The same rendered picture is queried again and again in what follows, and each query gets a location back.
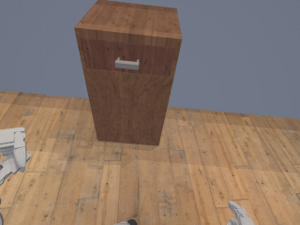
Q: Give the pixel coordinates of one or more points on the handle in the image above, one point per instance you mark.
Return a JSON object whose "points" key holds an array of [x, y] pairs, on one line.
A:
{"points": [[127, 64]]}

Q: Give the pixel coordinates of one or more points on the drawer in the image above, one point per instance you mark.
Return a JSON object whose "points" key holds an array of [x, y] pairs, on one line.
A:
{"points": [[153, 60]]}

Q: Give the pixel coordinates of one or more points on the left robot hand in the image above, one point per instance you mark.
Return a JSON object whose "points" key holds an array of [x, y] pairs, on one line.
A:
{"points": [[13, 146]]}

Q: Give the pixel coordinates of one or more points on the right robot hand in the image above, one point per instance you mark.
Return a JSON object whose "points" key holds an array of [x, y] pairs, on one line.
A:
{"points": [[240, 213]]}

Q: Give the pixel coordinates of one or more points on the cabinet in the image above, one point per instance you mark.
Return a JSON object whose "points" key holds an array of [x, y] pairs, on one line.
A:
{"points": [[129, 107]]}

